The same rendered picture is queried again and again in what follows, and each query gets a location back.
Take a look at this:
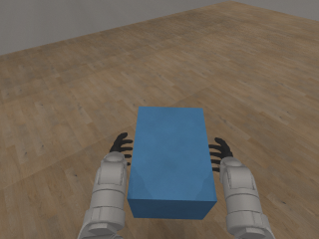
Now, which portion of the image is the left robot hand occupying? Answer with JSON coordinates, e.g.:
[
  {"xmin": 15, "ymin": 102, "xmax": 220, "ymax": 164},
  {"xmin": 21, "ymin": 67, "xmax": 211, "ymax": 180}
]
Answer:
[{"xmin": 110, "ymin": 132, "xmax": 133, "ymax": 166}]

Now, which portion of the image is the carton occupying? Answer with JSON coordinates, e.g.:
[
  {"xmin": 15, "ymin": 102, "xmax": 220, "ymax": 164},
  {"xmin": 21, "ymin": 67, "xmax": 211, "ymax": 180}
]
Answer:
[{"xmin": 127, "ymin": 106, "xmax": 217, "ymax": 220}]

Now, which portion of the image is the right robot hand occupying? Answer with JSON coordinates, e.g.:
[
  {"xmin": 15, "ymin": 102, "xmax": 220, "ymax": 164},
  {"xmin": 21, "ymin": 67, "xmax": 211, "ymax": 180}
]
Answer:
[{"xmin": 208, "ymin": 137, "xmax": 233, "ymax": 172}]

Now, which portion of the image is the left robot forearm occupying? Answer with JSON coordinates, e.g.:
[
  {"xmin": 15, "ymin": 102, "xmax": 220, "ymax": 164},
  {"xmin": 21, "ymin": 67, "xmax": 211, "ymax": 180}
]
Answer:
[{"xmin": 77, "ymin": 151, "xmax": 128, "ymax": 239}]

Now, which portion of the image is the right robot forearm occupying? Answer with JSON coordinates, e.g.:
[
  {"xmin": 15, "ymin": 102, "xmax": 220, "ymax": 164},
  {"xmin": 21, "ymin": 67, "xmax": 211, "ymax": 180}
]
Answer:
[{"xmin": 219, "ymin": 156, "xmax": 276, "ymax": 239}]

